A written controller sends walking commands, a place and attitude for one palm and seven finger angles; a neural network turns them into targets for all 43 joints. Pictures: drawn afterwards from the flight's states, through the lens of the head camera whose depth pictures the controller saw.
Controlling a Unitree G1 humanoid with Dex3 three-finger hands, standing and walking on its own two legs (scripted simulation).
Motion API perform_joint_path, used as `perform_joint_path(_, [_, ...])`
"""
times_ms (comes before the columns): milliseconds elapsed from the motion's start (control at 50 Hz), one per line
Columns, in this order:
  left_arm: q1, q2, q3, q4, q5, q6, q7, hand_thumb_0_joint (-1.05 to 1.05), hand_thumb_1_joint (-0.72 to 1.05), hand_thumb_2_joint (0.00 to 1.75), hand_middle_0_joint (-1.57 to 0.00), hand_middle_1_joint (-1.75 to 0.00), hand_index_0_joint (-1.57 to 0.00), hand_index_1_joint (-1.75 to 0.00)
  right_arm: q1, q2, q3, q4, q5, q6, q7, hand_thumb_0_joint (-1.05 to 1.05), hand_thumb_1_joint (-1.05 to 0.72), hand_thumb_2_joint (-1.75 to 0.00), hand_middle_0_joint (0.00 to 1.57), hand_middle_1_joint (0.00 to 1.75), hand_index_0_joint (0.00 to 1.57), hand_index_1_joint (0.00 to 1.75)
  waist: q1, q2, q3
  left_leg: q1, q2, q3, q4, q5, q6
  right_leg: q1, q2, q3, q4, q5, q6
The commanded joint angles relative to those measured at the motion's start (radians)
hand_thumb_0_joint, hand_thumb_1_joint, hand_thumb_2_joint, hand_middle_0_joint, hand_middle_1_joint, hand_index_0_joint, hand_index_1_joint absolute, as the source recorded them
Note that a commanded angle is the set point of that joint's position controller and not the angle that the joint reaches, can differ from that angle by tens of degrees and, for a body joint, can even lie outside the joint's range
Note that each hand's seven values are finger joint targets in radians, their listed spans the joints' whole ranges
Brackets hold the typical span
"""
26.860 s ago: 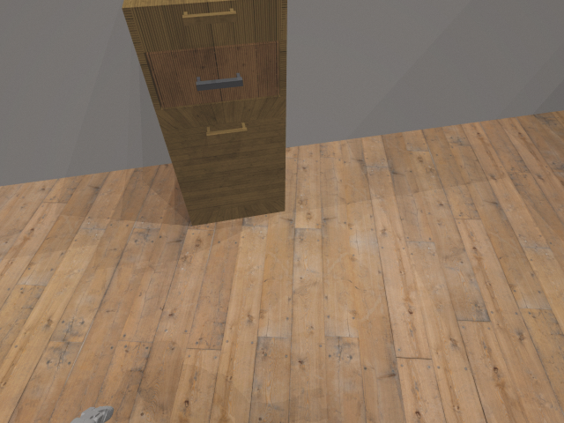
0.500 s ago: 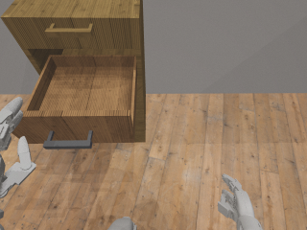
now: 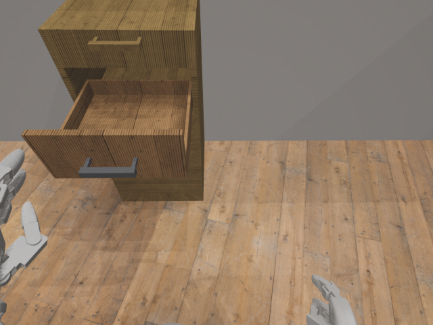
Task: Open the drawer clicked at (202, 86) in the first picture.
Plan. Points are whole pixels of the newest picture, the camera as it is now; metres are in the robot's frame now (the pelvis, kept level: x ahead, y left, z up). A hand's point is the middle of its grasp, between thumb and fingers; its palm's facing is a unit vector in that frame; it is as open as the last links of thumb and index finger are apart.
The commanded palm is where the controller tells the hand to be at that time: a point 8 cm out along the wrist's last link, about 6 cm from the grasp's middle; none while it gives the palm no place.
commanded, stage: stop stepping back and stand still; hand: left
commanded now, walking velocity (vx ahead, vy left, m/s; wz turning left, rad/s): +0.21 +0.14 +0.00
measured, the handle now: (110, 166) +0.49 +0.31 -0.06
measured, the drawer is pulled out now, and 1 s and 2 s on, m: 0.30 0.30 0.30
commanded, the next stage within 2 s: let the arm hang, fingers relaxed in 0.86 s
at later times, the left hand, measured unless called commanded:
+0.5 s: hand (29, 251) +0.18 +0.25 +0.15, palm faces +0.39 -0.83 -0.40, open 7.4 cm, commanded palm +0.12 +0.29 +0.18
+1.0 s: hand (36, 245) +0.20 +0.27 +0.12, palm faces +0.30 -0.82 -0.48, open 7.4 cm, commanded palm none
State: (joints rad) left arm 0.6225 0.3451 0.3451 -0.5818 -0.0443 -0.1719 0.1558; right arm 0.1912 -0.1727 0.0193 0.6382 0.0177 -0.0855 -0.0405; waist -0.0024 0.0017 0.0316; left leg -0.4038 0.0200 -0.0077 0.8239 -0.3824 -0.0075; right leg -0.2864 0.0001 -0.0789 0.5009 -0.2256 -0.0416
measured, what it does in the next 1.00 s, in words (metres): steps on the spot: left foot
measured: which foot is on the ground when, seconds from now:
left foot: up 0.00-0.10, down 0.12-1.00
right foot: down 0.00-1.00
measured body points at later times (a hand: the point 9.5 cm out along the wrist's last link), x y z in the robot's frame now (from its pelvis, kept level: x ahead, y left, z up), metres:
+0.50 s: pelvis -0.01 +0.01 +0.00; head +0.00 +0.02 +0.45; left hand +0.15 +0.29 +0.18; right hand +0.15 -0.23 -0.08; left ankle -0.03 +0.11 -0.74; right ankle +0.03 -0.10 -0.74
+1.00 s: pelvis +0.00 +0.02 +0.00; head +0.03 +0.03 +0.45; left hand +0.18 +0.31 +0.15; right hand +0.19 -0.21 -0.08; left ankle -0.03 +0.11 -0.74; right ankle +0.03 -0.10 -0.74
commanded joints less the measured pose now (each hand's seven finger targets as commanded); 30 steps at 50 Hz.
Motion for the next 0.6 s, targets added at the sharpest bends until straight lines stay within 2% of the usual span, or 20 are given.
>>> perform_joint_path(0, [0.012,0.173,0.120,-0.156,0.016,-0.058,0.017,0.00,0.90,0.90,-0.20,-0.30,-0.20,-0.30,-0.121,-0.124,-0.048,-0.175,-0.008,-0.043,-0.027,0.00,-0.90,-0.90,0.20,0.30,0.20,0.30,-0.017,-0.148,-0.060,0.107,-0.007,0.028,-0.088,-0.038,0.031,-0.099,-0.264,0.243,-0.340,-0.293,-0.066])
perform_joint_path(40, [0.014,0.188,0.126,-0.213,0.030,-0.067,0.024,0.00,0.90,0.90,-0.20,-0.30,-0.20,-0.30,-0.097,-0.132,-0.047,-0.175,-0.013,-0.058,-0.032,0.00,-0.90,-0.90,0.20,0.30,0.20,0.30,-0.021,-0.107,-0.077,0.184,-0.006,0.043,-0.355,-0.010,0.051,-0.055,-0.233,0.212,-0.304,-0.314,-0.042])
perform_joint_path(60, [0.036,0.185,0.123,-0.227,0.031,-0.074,0.027,0.00,0.90,0.90,-0.20,-0.30,-0.20,-0.30,-0.072,-0.138,-0.047,-0.177,-0.017,-0.069,-0.035,0.00,-0.90,-0.90,0.20,0.30,0.20,0.30,-0.020,-0.041,-0.074,0.191,0.002,0.040,-0.481,-0.004,0.060,-0.012,-0.192,0.189,-0.246,-0.306,-0.027])
perform_joint_path(80, [0.034,0.185,0.120,-0.249,0.025,-0.086,0.029,0.00,0.90,0.90,-0.20,-0.30,-0.20,-0.30,-0.066,-0.152,-0.054,-0.186,-0.022,-0.080,-0.038,0.00,-0.90,-0.90,0.20,0.30,0.20,0.30,-0.017,0.051,-0.064,0.166,0.056,-0.019,-0.576,-0.014,0.080,0.036,-0.131,0.157,-0.152,-0.252,-0.002])
perform_joint_path(100, [0.033,0.188,0.123,-0.266,0.023,-0.096,0.028,0.00,0.90,0.90,-0.20,-0.30,-0.20,-0.30,-0.071,-0.176,-0.070,-0.200,-0.024,-0.085,-0.037,0.00,-0.90,-0.90,0.20,0.30,0.20,0.30,-0.006,0.156,-0.062,0.145,0.132,-0.130,-0.589,0.003,0.107,0.044,-0.062,0.106,-0.037,-0.174,0.020])
perform_joint_path(120, [0.054,0.196,0.135,-0.253,0.017,-0.094,0.027,0.00,0.90,0.90,-0.20,-0.30,-0.20,-0.30,-0.071,-0.171,-0.077,-0.204,-0.010,-0.083,-0.034,0.00,-0.90,-0.90,0.20,0.30,0.20,0.30,-0.003,0.183,-0.087,0.118,0.181,-0.183,-0.581,0.003,0.119,0.066,-0.037,0.050,0.033,-0.136,0.035])
perform_joint_path(140, [0.053,0.213,0.161,-0.247,0.022,-0.093,0.027,0.00,0.90,0.90,-0.20,-0.30,-0.20,-0.30,-0.085,-0.152,-0.064,-0.195,-0.008,-0.082,-0.033,0.00,-0.90,-0.90,0.20,0.30,0.20,0.30,-0.006,0.224,-0.097,0.031,0.186,-0.184,-0.615,-0.164,0.116,0.109,-0.038,0.035,0.074,-0.174,0.040])
perform_joint_path(160, [0.041,0.205,0.161,-0.240,0.028,-0.090,0.029,0.00,0.90,0.90,-0.20,-0.30,-0.20,-0.30,-0.083,-0.150,-0.063,-0.196,-0.010,-0.082,-0.036,0.00,-0.90,-0.90,0.20,0.30,0.20,0.30,-0.010,0.218,-0.058,-0.048,0.180,-0.181,-0.619,-0.235,0.118,0.142,-0.031,0.028,0.086,-0.148,0.040])
perform_joint_path(200, [0.039,0.190,0.152,-0.194,0.022,-0.092,0.027,0.00,0.90,0.90,-0.20,-0.30,-0.20,-0.30,-0.067,-0.163,-0.067,-0.181,-0.009,-0.087,-0.036,0.00,-0.90,-0.90,0.20,0.30,0.20,0.30,-0.015,0.107,-0.026,-0.063,0.151,-0.144,-0.540,-0.125,0.112,0.169,-0.033,0.032,0.005,-0.086,0.043])
perform_joint_path(220, [0.023,0.188,0.146,-0.182,0.018,-0.093,0.025,0.00,0.90,0.90,-0.20,-0.30,-0.20,-0.30,-0.070,-0.161,-0.069,-0.180,-0.006,-0.089,-0.038,0.00,-0.90,-0.90,0.20,0.30,0.20,0.30,-0.017,0.041,-0.021,-0.050,0.122,-0.112,-0.493,-0.089,0.099,0.166,-0.049,0.070,-0.058,-0.101,0.037])
perform_joint_path(240, [-0.005,0.181,0.135,-0.180,0.019,-0.099,0.022,0.00,0.90,0.90,-0.20,-0.30,-0.20,-0.30,-0.074,-0.167,-0.073,-0.175,-0.005,-0.095,-0.038,0.00,-0.90,-0.90,0.20,0.30,0.20,0.30,-0.021,0.005,-0.007,-0.046,0.081,-0.083,-0.445,-0.085,0.087,0.141,-0.076,0.145,-0.122,-0.140,0.022])
perform_joint_path(280, [-0.005,0.171,0.128,-0.138,0.019,-0.107,0.016,0.00,0.90,0.90,-0.20,-0.30,-0.20,-0.30,-0.046,-0.160,-0.075,-0.162,-0.009,-0.093,-0.032,0.00,-0.90,-0.90,0.20,0.30,0.20,0.30,-0.026,-0.051,-0.001,0.007,0.021,-0.024,-0.349,-0.123,0.065,0.037,-0.147,0.278,-0.234,-0.322,-0.018])
perform_joint_path(300, [-0.020,0.160,0.112,-0.136,0.022,-0.108,0.015,0.00,0.90,0.90,-0.20,-0.30,-0.20,-0.30,-0.034,-0.159,-0.077,-0.157,-0.009,-0.089,-0.029,0.00,-0.90,-0.90,0.20,0.30,0.20,0.30,-0.030,-0.075,0.002,0.029,0.003,-0.002,-0.304,-0.117,0.060,0.003,-0.178,0.319,-0.275,-0.395,-0.036])
perform_joint_path(320, [-0.037,0.164,0.110,-0.147,0.022,-0.104,0.016,0.00,0.90,0.90,-0.20,-0.30,-0.20,-0.30,-0.038,-0.161,-0.077,-0.156,-0.009,-0.083,-0.027,0.00,-0.90,-0.90,0.20,0.30,0.20,0.30,-0.033,-0.094,-0.001,0.053,0.000,0.009,-0.284,-0.071,0.057,0.002,-0.199,0.334,-0.286,-0.363,-0.052])
perform_joint_path(360, [-0.053,0.166,0.107,-0.157,0.022,-0.104,0.020,0.00,0.90,0.90,-0.20,-0.30,-0.20,-0.30,-0.044,-0.153,-0.067,-0.153,-0.012,-0.086,-0.025,0.00,-0.90,-0.90,0.20,0.30,0.20,0.30,-0.031,-0.090,-0.028,0.106,0.007,0.001,-0.351,0.003,0.059,0.042,-0.187,0.267,-0.242,-0.227,-0.045])
perform_joint_path(400, [-0.041,0.173,0.112,-0.169,0.023,-0.104,0.023,0.00,0.90,0.90,-0.20,-0.30,-0.20,-0.30,-0.061,-0.150,-0.061,-0.160,-0.013,-0.088,-0.028,0.00,-0.90,-0.90,0.20,0.30,0.20,0.30,-0.017,-0.010,-0.031,0.129,0.047,-0.044,-0.448,0.037,0.065,0.062,-0.132,0.203,-0.189,-0.158,-0.009])
perform_joint_path(440, [-0.050,0.175,0.111,-0.225,0.030,-0.105,0.025,0.00,0.90,0.90,-0.20,-0.30,-0.20,-0.30,-0.079,-0.151,-0.054,-0.174,-0.014,-0.087,-0.028,0.00,-0.90,-0.90,0.20,0.30,0.20,0.30,-0.013,0.108,-0.028,0.110,0.106,-0.118,-0.525,0.121,0.072,0.109,-0.072,0.124,-0.089,-0.014,0.014])
perform_joint_path(460, [-0.025,0.183,0.126,-0.207,0.029,-0.104,0.028,0.00,0.90,0.90,-0.20,-0.30,-0.20,-0.30,-0.080,-0.144,-0.052,-0.174,-0.013,-0.088,-0.027,0.00,-0.90,-0.90,0.20,0.30,0.20,0.30,-0.008,0.098,-0.047,0.097,0.125,-0.132,-0.518,0.189,0.073,0.151,-0.063,0.099,-0.056,0.073,0.023])
perform_joint_path(520, [0.018,0.177,0.130,-0.204,0.018,-0.102,0.024,0.00,0.90,0.90,-0.20,-0.30,-0.20,-0.30,-0.078,-0.138,-0.053,-0.181,-0.007,-0.083,-0.021,0.00,-0.90,-0.90,0.20,0.30,0.20,0.30,-0.010,0.072,-0.098,0.121,0.101,-0.086,-0.462,0.332,0.045,0.222,-0.077,0.098,-0.057,0.244,0.020])
perform_joint_path(580, [0.042,0.166,0.125,-0.189,0.008,-0.100,0.019,0.00,0.90,0.90,-0.20,-0.30,-0.20,-0.30,-0.075,-0.137,-0.053,-0.182,-0.003,-0.074,-0.014,0.00,-0.90,-0.90,0.20,0.30,0.20,0.30,-0.014,0.035,-0.117,0.145,0.083,-0.060,-0.432,0.384,0.028,0.244,-0.088,0.109,-0.069,0.329,0.016])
